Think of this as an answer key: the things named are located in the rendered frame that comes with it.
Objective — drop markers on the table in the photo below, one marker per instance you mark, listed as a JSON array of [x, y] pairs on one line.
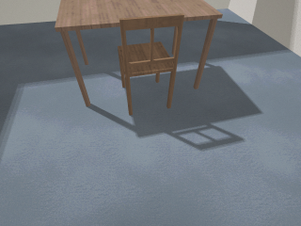
[[76, 15]]

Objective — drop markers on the chair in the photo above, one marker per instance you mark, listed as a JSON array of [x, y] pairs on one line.
[[151, 57]]

